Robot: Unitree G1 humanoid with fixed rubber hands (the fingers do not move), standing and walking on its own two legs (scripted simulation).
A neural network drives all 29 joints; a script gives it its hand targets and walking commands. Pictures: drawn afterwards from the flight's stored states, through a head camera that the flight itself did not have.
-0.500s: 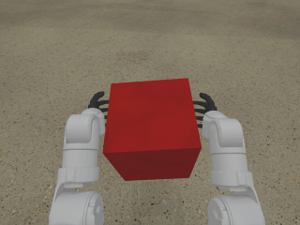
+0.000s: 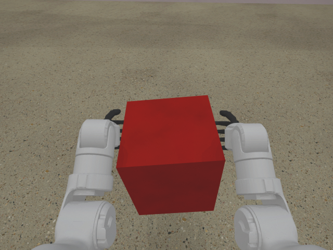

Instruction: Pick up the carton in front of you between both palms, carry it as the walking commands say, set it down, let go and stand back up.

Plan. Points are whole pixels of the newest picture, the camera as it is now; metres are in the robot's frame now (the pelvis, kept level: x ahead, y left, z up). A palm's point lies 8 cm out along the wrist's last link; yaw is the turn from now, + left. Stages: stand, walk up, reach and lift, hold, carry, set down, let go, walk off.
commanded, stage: carry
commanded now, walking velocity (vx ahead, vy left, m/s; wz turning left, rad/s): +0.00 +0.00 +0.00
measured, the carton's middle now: (171, 157) +0.35 +0.00 +0.04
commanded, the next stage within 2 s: none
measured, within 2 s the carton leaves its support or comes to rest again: neither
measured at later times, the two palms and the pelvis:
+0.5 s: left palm (116, 127) +0.36 +0.13 +0.14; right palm (240, 133) +0.35 -0.16 +0.13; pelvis +0.01 -0.02 +0.00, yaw +0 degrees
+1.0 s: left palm (114, 106) +0.51 +0.17 +0.08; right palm (209, 108) +0.50 -0.12 +0.09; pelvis +0.21 +0.02 +0.01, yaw -2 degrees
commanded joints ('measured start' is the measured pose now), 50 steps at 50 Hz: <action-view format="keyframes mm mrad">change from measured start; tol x32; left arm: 1 -727 -1166 -475 -131 -465 -42 -297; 50 -275 -1244 -732 -543 -438 -13 -347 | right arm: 1 -756 1130 479 -119 454 -31 279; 29 -818 1160 505 -111 474 -17 281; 50 -285 1212 722 -564 396 -15 305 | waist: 1 5 13 -360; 50 -22 99 -317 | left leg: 1 127 143 -114 -79 207 24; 13 115 149 -124 -100 168 26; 21 126 298 -349 -321 -393 131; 29 -464 78 -5 318 -232 -26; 42 167 2 185 -219 135 -33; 45 698 472 -558 -316 18 181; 50 485 359 -210 -349 222 107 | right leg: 1 124 -112 83 -54 187 -52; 20 -100 -6 -78 114 -186 -38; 26 403 -256 319 -308 -296 -137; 38 500 -250 70 -303 347 -135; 43 164 -173 -100 54 377 -27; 46 -420 -60 -20 564 -270 7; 50 -351 -122 -42 425 -111 10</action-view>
